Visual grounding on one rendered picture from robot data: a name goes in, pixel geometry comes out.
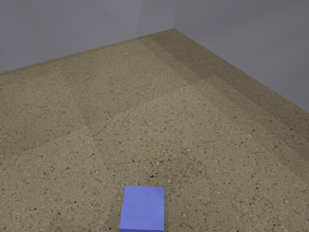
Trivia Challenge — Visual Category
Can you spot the carton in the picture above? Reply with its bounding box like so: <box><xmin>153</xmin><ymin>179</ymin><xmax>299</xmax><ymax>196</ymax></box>
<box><xmin>119</xmin><ymin>186</ymin><xmax>164</xmax><ymax>232</ymax></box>

